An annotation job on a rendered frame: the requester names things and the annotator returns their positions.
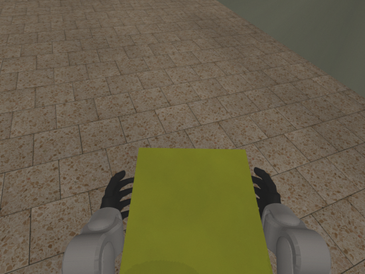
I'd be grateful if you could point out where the robot left forearm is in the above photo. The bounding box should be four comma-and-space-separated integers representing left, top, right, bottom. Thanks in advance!
62, 207, 124, 274

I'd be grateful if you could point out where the carton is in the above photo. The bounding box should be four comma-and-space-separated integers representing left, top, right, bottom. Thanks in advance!
119, 148, 273, 274

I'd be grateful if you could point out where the robot left hand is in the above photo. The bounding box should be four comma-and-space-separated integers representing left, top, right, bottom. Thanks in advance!
100, 170, 134, 219

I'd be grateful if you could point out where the robot right hand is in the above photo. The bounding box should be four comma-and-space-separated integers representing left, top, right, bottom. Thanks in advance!
251, 167, 281, 218

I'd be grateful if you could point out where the robot right forearm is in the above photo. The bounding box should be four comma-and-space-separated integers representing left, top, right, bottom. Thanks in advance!
261, 203, 331, 274

